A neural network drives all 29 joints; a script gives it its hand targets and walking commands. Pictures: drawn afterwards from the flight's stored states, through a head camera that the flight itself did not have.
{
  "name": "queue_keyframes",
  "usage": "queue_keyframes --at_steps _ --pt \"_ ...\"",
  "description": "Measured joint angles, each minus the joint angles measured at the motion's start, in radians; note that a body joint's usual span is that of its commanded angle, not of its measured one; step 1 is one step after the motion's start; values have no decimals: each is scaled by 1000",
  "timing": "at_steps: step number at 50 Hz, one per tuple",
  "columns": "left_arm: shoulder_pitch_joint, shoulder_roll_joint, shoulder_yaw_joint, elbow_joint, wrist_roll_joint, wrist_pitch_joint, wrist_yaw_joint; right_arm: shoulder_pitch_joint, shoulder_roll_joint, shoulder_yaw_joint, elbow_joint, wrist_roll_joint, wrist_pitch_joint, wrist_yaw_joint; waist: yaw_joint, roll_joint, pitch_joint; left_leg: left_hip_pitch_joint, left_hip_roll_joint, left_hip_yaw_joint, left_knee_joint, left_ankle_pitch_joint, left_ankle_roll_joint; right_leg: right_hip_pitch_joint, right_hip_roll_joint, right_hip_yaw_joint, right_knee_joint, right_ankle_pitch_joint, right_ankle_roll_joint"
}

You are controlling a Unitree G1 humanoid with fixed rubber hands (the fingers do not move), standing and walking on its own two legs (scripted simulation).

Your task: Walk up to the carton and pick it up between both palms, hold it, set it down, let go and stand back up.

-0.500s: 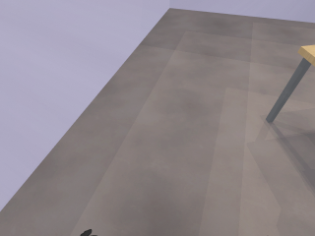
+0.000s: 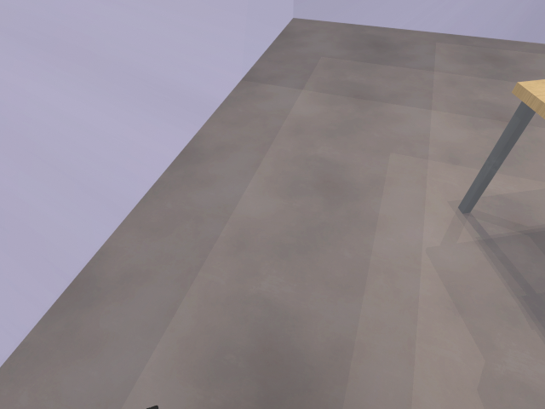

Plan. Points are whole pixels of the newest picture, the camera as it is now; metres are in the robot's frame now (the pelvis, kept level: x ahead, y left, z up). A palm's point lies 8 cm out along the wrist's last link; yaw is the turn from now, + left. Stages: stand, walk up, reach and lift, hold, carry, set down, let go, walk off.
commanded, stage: stand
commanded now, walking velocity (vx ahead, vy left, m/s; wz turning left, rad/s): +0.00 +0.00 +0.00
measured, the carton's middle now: out of the picture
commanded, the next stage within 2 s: walk up in 0.54 s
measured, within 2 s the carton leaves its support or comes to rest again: neither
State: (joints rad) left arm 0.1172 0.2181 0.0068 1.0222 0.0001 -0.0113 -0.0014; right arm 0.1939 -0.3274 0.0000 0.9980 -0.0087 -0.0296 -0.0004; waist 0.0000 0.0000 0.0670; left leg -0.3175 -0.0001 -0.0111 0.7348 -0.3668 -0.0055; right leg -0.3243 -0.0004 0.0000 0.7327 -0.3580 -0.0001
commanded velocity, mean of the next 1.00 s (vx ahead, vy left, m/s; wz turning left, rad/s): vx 0.00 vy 0.00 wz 0.00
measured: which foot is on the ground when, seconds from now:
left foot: down 0.00-1.00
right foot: down 0.00-0.78, up 0.80-1.00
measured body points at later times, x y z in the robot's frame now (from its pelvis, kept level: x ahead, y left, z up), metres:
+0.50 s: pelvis +0.00 +0.00 +0.00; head +0.01 +0.01 +0.45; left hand +0.10 +0.25 -0.14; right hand +0.07 -0.29 -0.13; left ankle +0.02 +0.12 -0.71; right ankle +0.02 -0.12 -0.71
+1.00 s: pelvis +0.02 -0.04 +0.00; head +0.01 -0.05 +0.45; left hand +0.17 +0.23 -0.12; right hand +0.03 -0.37 -0.12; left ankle +0.02 +0.12 -0.71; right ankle +0.02 -0.16 -0.69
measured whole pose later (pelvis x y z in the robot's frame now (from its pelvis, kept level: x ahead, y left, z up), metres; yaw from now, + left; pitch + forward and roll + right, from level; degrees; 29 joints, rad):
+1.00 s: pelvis +0.02 -0.04 +0.00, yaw -15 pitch -3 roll +3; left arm 0.19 0.33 0.08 0.96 0.00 0.07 -0.13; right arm 0.19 -0.44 0.00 0.93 -0.03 -0.08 0.00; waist 0.00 0.00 0.04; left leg -0.19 0.13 0.21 0.69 -0.43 -0.02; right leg -0.45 -0.07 0.01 0.97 -0.43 0.00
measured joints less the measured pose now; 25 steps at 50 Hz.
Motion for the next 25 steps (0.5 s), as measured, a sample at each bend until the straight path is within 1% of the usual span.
queue_keyframes --at_steps 25 --pt "-31 0 0 32 0 0 4 0 -3 0 11 0 -4 0 0 0 6 0 0 0 -15 10 3 6 0 0 -28 16 0"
